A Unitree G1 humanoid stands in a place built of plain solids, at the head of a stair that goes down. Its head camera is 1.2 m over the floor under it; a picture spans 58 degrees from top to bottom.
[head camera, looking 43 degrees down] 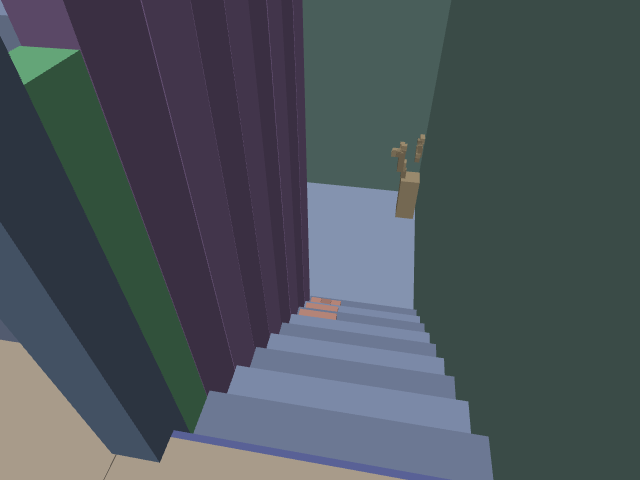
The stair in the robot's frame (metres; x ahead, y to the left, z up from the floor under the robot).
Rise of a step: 0.20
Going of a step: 0.22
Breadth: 0.93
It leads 10 degrees to the right of straight ahead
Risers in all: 10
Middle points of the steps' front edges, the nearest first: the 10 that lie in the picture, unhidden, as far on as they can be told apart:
0.44 -0.04 0.00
0.66 -0.08 -0.20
0.88 -0.12 -0.40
1.09 -0.15 -0.59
1.31 -0.19 -0.79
1.53 -0.23 -0.99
1.74 -0.26 -1.19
1.96 -0.30 -1.38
2.18 -0.34 -1.58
2.40 -0.37 -1.78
